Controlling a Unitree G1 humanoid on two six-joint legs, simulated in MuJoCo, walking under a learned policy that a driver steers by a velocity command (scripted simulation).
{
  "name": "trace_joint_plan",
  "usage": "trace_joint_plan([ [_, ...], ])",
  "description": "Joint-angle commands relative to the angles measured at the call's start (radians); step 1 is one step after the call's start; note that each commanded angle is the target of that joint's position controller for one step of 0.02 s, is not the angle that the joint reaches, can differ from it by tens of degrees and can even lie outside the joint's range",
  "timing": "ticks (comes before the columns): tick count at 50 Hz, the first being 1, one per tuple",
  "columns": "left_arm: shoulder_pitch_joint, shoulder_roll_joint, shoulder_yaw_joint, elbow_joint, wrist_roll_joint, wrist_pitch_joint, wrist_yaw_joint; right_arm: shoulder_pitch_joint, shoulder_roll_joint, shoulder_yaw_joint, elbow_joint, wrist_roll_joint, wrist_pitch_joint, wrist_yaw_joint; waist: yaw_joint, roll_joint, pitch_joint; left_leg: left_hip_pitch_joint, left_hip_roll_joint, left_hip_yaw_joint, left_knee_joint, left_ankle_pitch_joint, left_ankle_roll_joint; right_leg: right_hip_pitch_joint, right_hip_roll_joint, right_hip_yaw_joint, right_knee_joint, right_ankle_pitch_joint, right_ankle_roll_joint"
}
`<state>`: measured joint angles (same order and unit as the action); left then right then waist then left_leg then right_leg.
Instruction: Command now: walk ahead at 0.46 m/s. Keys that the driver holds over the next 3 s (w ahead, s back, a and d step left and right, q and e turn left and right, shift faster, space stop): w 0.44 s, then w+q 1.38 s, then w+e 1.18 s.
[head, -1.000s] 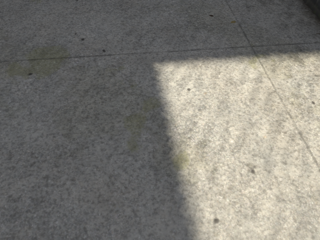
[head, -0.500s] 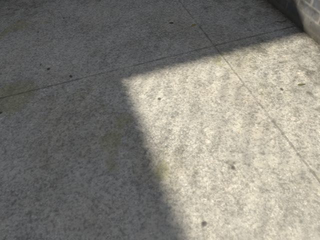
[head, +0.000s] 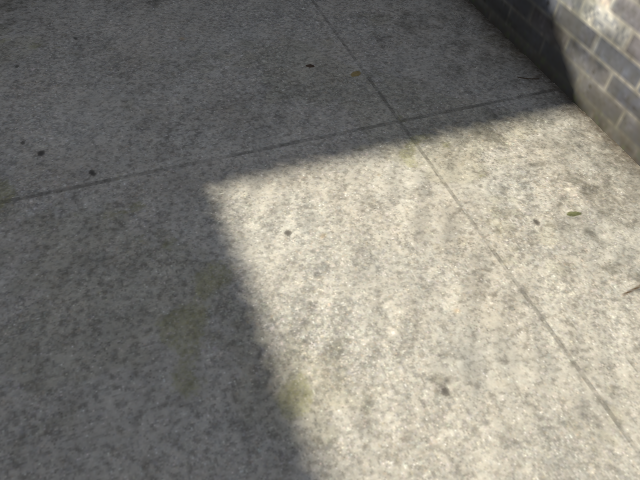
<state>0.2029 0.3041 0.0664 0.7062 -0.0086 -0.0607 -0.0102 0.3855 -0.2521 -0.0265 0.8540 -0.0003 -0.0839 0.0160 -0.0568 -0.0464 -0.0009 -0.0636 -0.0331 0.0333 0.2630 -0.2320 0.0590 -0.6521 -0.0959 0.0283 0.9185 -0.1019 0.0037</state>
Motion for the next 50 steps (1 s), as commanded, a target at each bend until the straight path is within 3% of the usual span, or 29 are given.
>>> trace_joint_plan([
  [1,-0.132,0.016,-0.004,-0.102,-0.001,-0.021,-0.006,-0.021,-0.18,-0.041,-0.056,0.006,-0.008,-0.015,-0.008,0.125,0.064,0.006,0.207,-0.126,-0.144,0.265,0.122,-0.065,0.007,-0.023,-0.175,0.14,0.021],
  [5,-0.253,0.004,-0.014,-0.137,-0.012,-0.033,-0.033,0.048,-0.194,-0.045,-0.028,0.014,0.006,-0.021,-0.046,0.117,0.106,0.04,0.238,-0.108,-0.14,0.259,0.126,-0.019,0.037,-0.047,-0.339,0.205,0.007],
  [8,-0.289,0.022,-0.011,-0.157,-0.015,-0.041,-0.051,0.063,-0.206,-0.052,-0.012,0.022,0.021,-0.024,-0.028,0.126,0.116,0.133,0.286,-0.115,-0.09,0.359,0.116,-0.016,0.05,-0.039,-0.4,0.135,-0.033],
  [10,-0.232,0.059,0.003,-0.146,-0.011,-0.042,-0.053,0.05,-0.228,-0.061,-0.013,0.021,0.028,-0.029,0.022,0.151,0.061,0.184,0.293,-0.105,0.006,0.626,0.097,0.091,0.088,-0.06,-0.414,0.057,-0.069],
  [11,-0.14,0.09,0.019,-0.123,-0.008,-0.039,-0.046,0.038,-0.24,-0.065,-0.015,0.019,0.034,-0.032,0.078,0.167,-0.01,0.189,0.278,-0.087,0.124,0.816,0.085,0.224,0.12,-0.086,-0.418,0.034,-0.096],
  [12,0.023,0.132,0.041,-0.076,-0.008,-0.035,-0.035,0.024,-0.23,-0.06,-0.021,0.015,0.041,-0.035,0.163,0.156,-0.117,0.12,0.234,-0.05,0.317,0.879,0.057,0.46,0.127,-0.096,-0.434,0.072,-0.13],
  [13,0.209,0.198,0.057,-0.038,0.003,-0.027,-0.019,0.035,-0.182,-0.04,-0.049,-0.009,0.038,-0.038,0.221,0.055,-0.279,-0.123,0.186,-0.032,0.628,0.564,0.027,0.815,-0.06,0.111,-0.368,0.087,-0.191],
  [14,0.229,0.265,0.065,-0.018,0.008,-0.03,-0.026,0.191,-0.032,0.003,-0.064,-0.004,0.015,-0.024,0.116,-0.236,-0.433,-0.516,-0.025,-0.081,0.978,-0.291,-0.033,1.136,-0.304,0.64,-0.479,-0.158,-0.368],
  [15,0.229,0.153,0.041,-0.019,-0.002,-0.028,-0.023,0.094,-0.157,-0.023,-0.053,0.026,-0.009,-0.015,0.179,-0.147,-0.397,-0.63,0.011,-0.193,1.076,-0.336,-0.025,1.092,-0.283,0.717,-0.592,-0.293,-0.341],
  [16,0.152,0.123,0.028,-0.019,-0.003,-0.027,-0.017,-0.025,-0.2,-0.038,-0.096,0.051,-0.022,-0.01,0.169,-0.103,-0.209,-0.695,0.062,-0.156,1.08,-0.257,-0.016,0.945,-0.247,0.546,-0.618,-0.244,-0.294],
  [17,0.088,0.108,0.022,-0.022,0.0,-0.027,-0.016,-0.081,-0.187,-0.033,-0.11,0.043,-0.03,-0.013,0.135,-0.003,-0.121,-0.664,0.113,-0.128,1.028,-0.164,-0.015,0.786,-0.208,0.431,-0.643,-0.131,-0.269],
  [18,0.04,0.086,0.015,-0.024,0.008,-0.028,-0.019,-0.103,-0.178,-0.037,-0.111,0.024,-0.028,-0.015,0.101,0.023,-0.057,-0.627,0.142,-0.116,0.968,-0.109,-0.023,0.66,-0.167,0.344,-0.67,-0.023,-0.259],
  [19,0.015,0.067,0.01,-0.025,0.02,-0.033,-0.02,-0.074,-0.168,-0.04,-0.104,0.019,-0.018,-0.014,0.062,-0.003,-0.047,-0.564,0.168,-0.126,0.94,-0.07,-0.028,0.582,-0.14,0.29,-0.701,0.032,-0.254],
  [21,0.003,0.067,0.012,-0.01,0.011,-0.047,-0.022,-0.036,-0.128,-0.033,-0.093,0.017,0.005,-0.016,0.031,-0.018,-0.036,-0.514,0.182,-0.114,0.887,-0.051,-0.048,0.502,-0.123,0.225,-0.756,0.078,-0.27],
  [23,0.006,0.088,0.018,0.014,0.007,-0.057,-0.019,-0.073,-0.113,-0.028,-0.109,0.011,0.021,-0.02,0.023,-0.012,0.009,-0.548,0.193,-0.105,0.815,-0.003,-0.072,0.451,-0.122,0.155,-0.795,0.114,-0.274],
  [28,0.045,0.119,0.022,0.053,0.014,-0.056,-0.003,-0.234,-0.093,-0.019,-0.149,0.016,0.013,-0.004,0.084,0.005,0.058,-0.558,0.164,-0.08,0.502,0.31,-0.071,0.469,-0.073,-0.027,-0.822,0.146,-0.211],
  [33,0.126,0.147,0.03,0.104,0.002,-0.035,0.003,-0.373,-0.088,-0.016,-0.216,0.025,0.008,0.023,0.143,0.022,0.087,-0.617,0.128,-0.063,0.343,0.332,-0.034,0.661,-0.139,-0.08,-0.792,0.159,-0.186],
  [35,0.132,0.154,0.034,0.115,-0.003,-0.017,0.008,-0.395,-0.093,-0.018,-0.243,0.021,0.008,0.037,0.139,0.016,0.087,-0.643,0.113,-0.045,0.319,0.245,-0.01,0.749,-0.166,-0.094,-0.738,0.247,-0.168],
  [37,0.108,0.177,0.04,0.109,-0.004,0.0,0.019,-0.359,-0.118,-0.032,-0.257,0.018,0.012,0.046,0.103,-0.014,0.044,-0.564,0.065,0.01,0.316,0.132,0.023,0.792,-0.17,-0.125,-0.622,0.54,-0.141],
  [38,0.097,0.19,0.044,0.103,-0.003,0.01,0.025,-0.286,-0.145,-0.048,-0.248,0.016,0.016,0.046,0.06,-0.032,-0.013,-0.46,0.026,0.042,0.32,0.087,0.043,0.795,-0.16,-0.145,-0.504,0.714,-0.125],
  [39,0.082,0.186,0.041,0.094,-0.002,0.02,0.034,-0.141,-0.187,-0.075,-0.216,0.018,0.019,0.04,-0.021,-0.019,-0.094,-0.262,-0.02,0.062,0.279,0.116,0.074,0.737,-0.126,-0.184,-0.306,0.785,-0.096],
  [40,0.096,0.157,0.025,0.071,0.013,0.017,0.044,0.029,-0.264,-0.108,-0.184,0.021,0.028,0.024,-0.09,0.063,-0.202,0.051,0.072,-0.109,0.278,0.152,0.132,0.512,-0.087,-0.195,-0.013,0.56,-0.057],
  [41,0.211,0.012,-0.023,0.026,0.039,-0.013,0.023,0.037,-0.365,-0.126,-0.185,0.027,0.026,0.02,0.015,0.327,-0.306,0.424,0.325,-0.669,0.203,-0.012,0.329,0.038,0.127,-0.136,0.349,-0.34,0.012],
  [42,0.127,0.094,-0.011,0.03,0.011,-0.052,0.005,0.07,-0.268,-0.1,-0.205,0.026,0.021,0.019,-0.055,0.222,-0.403,0.501,0.364,-0.866,0.07,-0.114,0.348,-0.091,0.14,0.069,0.465,-0.472,0.002],
  [43,0.031,0.141,0.001,-0.003,-0.026,-0.074,-0.007,0.035,-0.228,-0.087,-0.203,0.014,0.016,0.017,-0.068,0.175,-0.259,0.411,0.335,-0.712,0.05,-0.049,0.294,-0.164,0.088,0.082,0.46,-0.388,-0.019],
  [44,-0.007,0.125,-0.007,-0.017,-0.021,-0.087,-0.004,-0.024,-0.214,-0.084,-0.213,0.013,0.013,0.014,-0.033,0.081,-0.17,0.269,0.294,-0.596,0.05,0.049,0.265,-0.146,0.046,0.071,0.386,-0.309,-0.027],
  [45,-0.024,0.124,-0.002,-0.017,0.002,-0.087,0.003,-0.086,-0.19,-0.077,-0.226,0.012,0.015,0.012,0.005,0.037,-0.1,0.128,0.258,-0.506,0.036,0.168,0.246,-0.095,0.016,0.063,0.294,-0.266,-0.019],
  [47,0.004,0.126,0.006,-0.02,0.018,-0.066,0.006,-0.138,-0.166,-0.068,-0.253,-0.001,0.016,0.006,0.061,0.077,-0.072,-0.021,0.217,-0.438,-0.008,0.292,0.247,0.015,-0.007,0.066,0.215,-0.225,0.003],
  [50,-0.006,0.086,-0.003,-0.028,0.027,-0.039,0.011,-0.128,-0.191,-0.077,-0.245,0.01,0.013,-0.01,0.074,0.082,-0.035,-0.141,0.186,-0.352,-0.039,0.364,0.25,0.039,0.001,0.034,0.077,-0.162,0.053],
])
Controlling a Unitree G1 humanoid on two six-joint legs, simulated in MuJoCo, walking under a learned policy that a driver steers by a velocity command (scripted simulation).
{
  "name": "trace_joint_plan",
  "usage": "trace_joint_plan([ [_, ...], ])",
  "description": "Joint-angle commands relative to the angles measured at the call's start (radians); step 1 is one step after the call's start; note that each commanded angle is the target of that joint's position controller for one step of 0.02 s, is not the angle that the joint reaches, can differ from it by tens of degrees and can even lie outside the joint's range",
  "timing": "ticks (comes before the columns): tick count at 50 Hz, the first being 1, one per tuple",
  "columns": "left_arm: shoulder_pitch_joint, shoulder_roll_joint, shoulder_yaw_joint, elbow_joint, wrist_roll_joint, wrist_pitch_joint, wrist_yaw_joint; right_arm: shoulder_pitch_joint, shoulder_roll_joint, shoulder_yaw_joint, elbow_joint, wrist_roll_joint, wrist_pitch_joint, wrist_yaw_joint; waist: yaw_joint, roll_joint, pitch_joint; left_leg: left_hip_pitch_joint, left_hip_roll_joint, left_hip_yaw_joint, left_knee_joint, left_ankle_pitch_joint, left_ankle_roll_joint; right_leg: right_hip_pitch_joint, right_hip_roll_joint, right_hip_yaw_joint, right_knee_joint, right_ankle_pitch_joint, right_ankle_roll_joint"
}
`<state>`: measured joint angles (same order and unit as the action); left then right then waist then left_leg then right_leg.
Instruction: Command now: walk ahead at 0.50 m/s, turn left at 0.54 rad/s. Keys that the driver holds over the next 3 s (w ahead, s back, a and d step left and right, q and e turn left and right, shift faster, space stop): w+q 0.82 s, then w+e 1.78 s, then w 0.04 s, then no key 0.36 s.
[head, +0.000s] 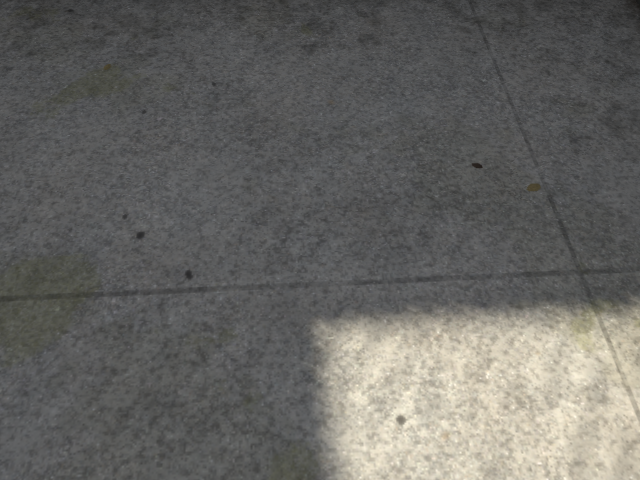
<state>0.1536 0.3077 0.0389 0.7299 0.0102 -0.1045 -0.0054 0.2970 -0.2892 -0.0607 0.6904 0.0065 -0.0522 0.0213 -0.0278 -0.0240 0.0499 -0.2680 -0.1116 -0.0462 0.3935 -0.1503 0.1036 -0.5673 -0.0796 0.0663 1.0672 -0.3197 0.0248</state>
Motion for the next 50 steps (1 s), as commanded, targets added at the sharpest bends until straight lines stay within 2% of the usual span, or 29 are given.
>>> trace_joint_plan([
  [1,0.006,0.072,0.019,-0.063,0.009,0.008,0.008,-0.028,-0.167,-0.047,-0.077,0.005,-0.017,-0.022,0.034,0.063,-0.07,0.04,0.249,-0.247,-0.174,0.272,0.193,-0.048,-0.007,-0.009,-0.144,0.117,0.044],
  [4,-0.111,0.045,0.008,-0.087,0.004,0.003,0.002,0.008,-0.175,-0.05,-0.061,0.012,-0.007,-0.035,-0.012,0.09,-0.053,-0.006,0.192,-0.198,-0.157,0.172,0.136,0.025,0.038,-0.016,-0.384,0.336,0.053],
  [8,-0.199,0.069,0.016,-0.116,-0.014,-0.011,-0.013,0.069,-0.176,-0.053,-0.034,0.02,0.005,-0.038,-0.045,0.111,-0.05,0.045,0.217,-0.278,-0.102,0.069,0.107,0.083,0.077,0.006,-0.53,0.394,0.038],
  [11,-0.173,0.106,0.035,-0.114,-0.018,-0.024,-0.019,0.066,-0.167,-0.054,-0.031,0.018,0.014,-0.043,-0.018,0.143,-0.054,0.124,0.249,-0.369,-0.016,0.053,0.086,0.128,0.081,0.025,-0.581,0.282,0.0],
  [13,-0.036,0.136,0.058,-0.082,-0.013,-0.033,-0.012,0.043,-0.13,-0.042,-0.041,0.014,0.018,-0.041,0.058,0.15,-0.112,0.101,0.198,-0.356,0.113,0.106,0.045,0.332,0.068,0.006,-0.64,0.263,-0.05],
  [14,0.101,0.184,0.073,-0.07,0.004,-0.037,-0.003,0.04,-0.072,-0.02,-0.059,0.003,0.015,-0.036,0.119,0.072,-0.238,0.001,0.141,-0.284,0.358,0.026,0.008,0.571,-0.078,0.136,-0.62,0.215,-0.113],
  [15,0.207,0.269,0.095,-0.041,0.016,-0.023,-0.001,0.173,-0.006,0.001,-0.085,0.021,0.005,-0.036,0.076,-0.221,-0.368,-0.347,-0.007,-0.138,0.694,-0.385,-0.068,0.914,-0.31,0.566,-0.679,0.046,-0.279],
  [16,0.216,0.204,0.085,-0.032,-0.013,-0.016,-0.009,0.191,-0.096,-0.01,-0.073,0.036,0.001,-0.04,0.087,-0.243,-0.344,-0.511,0.065,-0.137,0.86,-0.443,-0.085,0.918,-0.361,0.757,-0.747,-0.202,-0.304],
  [17,0.171,0.129,0.065,-0.048,-0.015,-0.01,-0.005,0.09,-0.164,-0.029,-0.072,0.033,0.007,-0.04,0.116,-0.131,-0.21,-0.549,0.107,-0.137,0.911,-0.348,-0.094,0.804,-0.31,0.607,-0.769,-0.224,-0.255],
  [18,0.123,0.104,0.055,-0.053,-0.006,-0.003,-0.002,0.02,-0.169,-0.033,-0.085,0.02,0.013,-0.041,0.109,-0.067,-0.132,-0.526,0.14,-0.101,0.901,-0.272,-0.099,0.685,-0.263,0.456,-0.776,-0.103,-0.218],
  [19,0.09,0.082,0.047,-0.047,-0.001,0.002,-0.001,-0.02,-0.156,-0.036,-0.099,0.01,0.014,-0.038,0.093,-0.054,-0.073,-0.504,0.166,-0.096,0.859,-0.222,-0.102,0.587,-0.222,0.355,-0.798,0.016,-0.206],
  [20,0.073,0.066,0.041,-0.041,0.004,0.002,0.001,-0.026,-0.139,-0.037,-0.105,0.013,0.017,-0.032,0.07,-0.074,-0.05,-0.463,0.192,-0.092,0.825,-0.189,-0.1,0.524,-0.189,0.272,-0.821,0.095,-0.193],
  [22,0.07,0.064,0.042,-0.026,-0.001,-0.004,0.002,-0.015,-0.094,-0.03,-0.11,0.024,0.027,-0.023,0.053,-0.097,-0.04,-0.426,0.21,-0.065,0.779,-0.167,-0.102,0.47,-0.167,0.172,-0.865,0.172,-0.197],
  [24,0.077,0.092,0.052,-0.006,-0.006,-0.01,0.002,-0.047,-0.069,-0.022,-0.129,0.019,0.034,-0.021,0.051,-0.076,-0.024,-0.449,0.222,-0.054,0.715,-0.133,-0.112,0.458,-0.179,0.106,-0.897,0.249,-0.217],
  [28,0.076,0.128,0.062,0.02,-0.007,-0.005,0.005,-0.115,-0.056,-0.013,-0.144,0.016,0.028,-0.007,0.065,-0.047,-0.02,-0.454,0.227,-0.03,0.528,0.051,-0.117,0.495,-0.17,-0.037,-0.911,0.373,-0.209],
  [31,0.105,0.148,0.064,0.043,-0.013,0.006,0.008,-0.216,-0.038,-0.004,-0.166,0.017,0.017,0.013,0.103,-0.035,0.006,-0.408,0.209,0.024,0.367,0.164,-0.102,0.516,-0.158,-0.128,-0.908,0.397,-0.183],
  [35,0.147,0.185,0.075,0.072,-0.033,0.027,0.009,-0.292,-0.05,-0.009,-0.205,0.021,0.018,0.035,0.109,-0.039,0.032,-0.381,0.182,0.076,0.254,0.096,-0.058,0.617,-0.195,-0.185,-0.862,0.517,-0.157],
  [37,0.144,0.217,0.085,0.072,-0.042,0.039,0.015,-0.25,-0.086,-0.028,-0.208,0.013,0.024,0.037,0.064,-0.069,-0.014,-0.274,0.121,0.129,0.235,-0.008,-0.016,0.657,-0.197,-0.226,-0.736,0.845,-0.137],
  [38,0.14,0.23,0.089,0.07,-0.045,0.046,0.019,-0.165,-0.119,-0.046,-0.191,0.01,0.028,0.035,0.008,-0.075,-0.068,-0.155,0.08,0.153,0.218,-0.039,0.012,0.653,-0.188,-0.248,-0.599,0.986,-0.125],
  [39,0.129,0.217,0.084,0.065,-0.047,0.051,0.024,0.0,-0.165,-0.076,-0.147,0.014,0.033,0.025,-0.084,-0.05,-0.152,0.083,0.041,0.156,0.158,0.025,0.051,0.563,-0.158,-0.277,-0.393,0.986,-0.096],
  [40,0.151,0.163,0.062,0.047,-0.017,0.046,0.026,0.158,-0.24,-0.106,-0.111,0.02,0.046,0.003,-0.142,0.067,-0.244,0.394,0.159,-0.047,0.15,0.028,0.109,0.304,-0.116,-0.275,-0.082,0.627,-0.055],
  [41,0.239,0.029,0.015,-0.019,0.013,0.018,0.007,0.101,-0.343,-0.11,-0.129,0.024,0.032,0.001,-0.003,0.318,-0.352,0.68,0.41,-0.64,0.036,-0.171,0.303,-0.123,0.092,-0.157,0.251,-0.27,-0.005],
  [42,0.137,0.127,0.03,-0.01,-0.027,-0.013,-0.008,0.131,-0.225,-0.078,-0.144,0.017,0.017,0.006,-0.093,0.181,-0.426,0.684,0.451,-0.741,-0.085,-0.279,0.291,-0.212,0.065,0.023,0.328,-0.25,-0.021],
  [43,0.068,0.159,0.039,-0.026,-0.063,-0.025,-0.014,0.098,-0.176,-0.06,-0.123,0.005,0.004,0.009,-0.092,0.139,-0.273,0.563,0.431,-0.58,-0.098,-0.18,0.24,-0.258,0.021,0.006,0.299,-0.152,-0.039],
  [44,0.058,0.14,0.032,-0.021,-0.054,-0.027,-0.008,0.034,-0.152,-0.05,-0.122,0.005,-0.003,0.009,-0.047,0.059,-0.193,0.414,0.394,-0.452,-0.095,-0.055,0.204,-0.214,-0.027,-0.002,0.22,-0.069,-0.044],
  [45,0.059,0.136,0.034,-0.006,-0.033,-0.021,-0.004,-0.027,-0.118,-0.038,-0.123,0.0,-0.006,0.007,-0.012,0.05,-0.14,0.289,0.359,-0.348,-0.105,0.077,0.18,-0.154,-0.06,-0.007,0.149,-0.023,-0.035],
  [46,0.093,0.136,0.037,0.008,-0.031,-0.007,-0.006,-0.058,-0.098,-0.028,-0.125,-0.013,-0.013,0.005,0.021,0.077,-0.126,0.203,0.337,-0.286,-0.131,0.154,0.171,-0.081,-0.082,0.002,0.124,0.012,-0.03],
  [48,0.135,0.105,0.033,0.033,-0.03,0.02,-0.007,-0.069,-0.102,-0.028,-0.103,-0.015,-0.03,0.004,0.046,0.081,-0.111,0.121,0.327,-0.205,-0.184,0.228,0.173,-0.029,-0.086,-0.01,0.083,0.052,-0.01],
  [50,0.104,0.082,0.028,0.028,-0.027,0.039,-0.002,-0.056,-0.12,-0.033,-0.073,-0.018,-0.045,0.0,0.044,0.068,-0.065,0.09,0.321,-0.125,-0.227,0.263,0.165,-0.07,-0.085,-0.006,0.019,0.134,0.009],
])
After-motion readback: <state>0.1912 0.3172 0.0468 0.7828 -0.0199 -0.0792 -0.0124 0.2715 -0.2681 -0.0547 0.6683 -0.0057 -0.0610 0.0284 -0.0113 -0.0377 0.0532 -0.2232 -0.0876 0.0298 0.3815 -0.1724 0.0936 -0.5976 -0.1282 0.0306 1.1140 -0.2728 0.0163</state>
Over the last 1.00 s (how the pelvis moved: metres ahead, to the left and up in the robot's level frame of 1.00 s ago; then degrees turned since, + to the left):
0.58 0.03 -0.01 15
